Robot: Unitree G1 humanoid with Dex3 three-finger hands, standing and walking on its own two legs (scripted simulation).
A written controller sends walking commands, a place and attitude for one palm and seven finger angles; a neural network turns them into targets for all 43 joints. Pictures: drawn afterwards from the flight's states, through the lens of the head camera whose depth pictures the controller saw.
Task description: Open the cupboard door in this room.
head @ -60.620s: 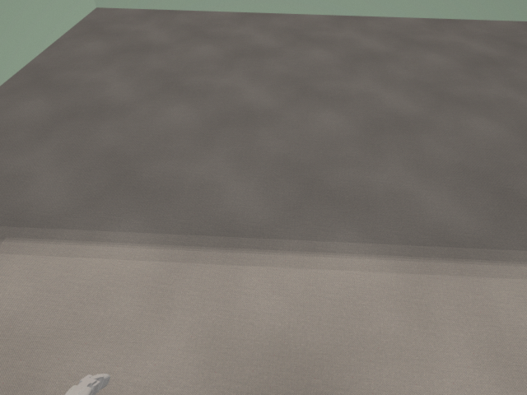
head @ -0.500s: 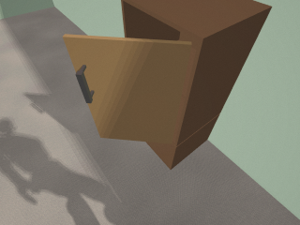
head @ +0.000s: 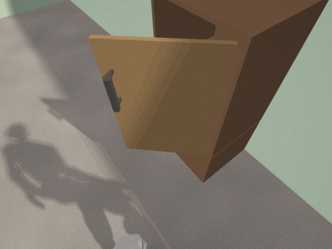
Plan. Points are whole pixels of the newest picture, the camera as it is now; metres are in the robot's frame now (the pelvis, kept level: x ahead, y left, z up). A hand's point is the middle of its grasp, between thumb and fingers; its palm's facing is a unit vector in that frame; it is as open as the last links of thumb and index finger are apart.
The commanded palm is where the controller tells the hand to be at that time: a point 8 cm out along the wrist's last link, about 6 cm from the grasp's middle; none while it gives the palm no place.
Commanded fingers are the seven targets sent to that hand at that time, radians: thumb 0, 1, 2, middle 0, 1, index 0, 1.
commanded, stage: come to a stop and stand still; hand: left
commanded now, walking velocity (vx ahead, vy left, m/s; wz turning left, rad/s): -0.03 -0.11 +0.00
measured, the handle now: (114, 91) +0.56 +0.23 +0.01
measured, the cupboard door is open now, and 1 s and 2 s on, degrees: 46 46 46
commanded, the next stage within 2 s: look again from close up in 1.58 s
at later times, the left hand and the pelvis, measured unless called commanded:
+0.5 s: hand out of the picture +0.03 +0.21 -0.17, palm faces +0.04 -0.97 -0.23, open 7.3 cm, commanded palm none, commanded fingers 0.00 0.90 0.90 -0.20 -0.30 -0.20 -0.30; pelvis +0.00 +0.02 +0.00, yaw +1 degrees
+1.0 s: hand out of the picture +0.01 +0.23 -0.17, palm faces +0.01 -0.98 -0.21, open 7.3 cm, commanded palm none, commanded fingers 0.00 0.90 0.90 -0.20 -0.30 -0.20 -0.30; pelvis -0.01 +0.05 +0.00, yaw +0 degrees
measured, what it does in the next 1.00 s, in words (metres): steps on the spot: left foot, then right foot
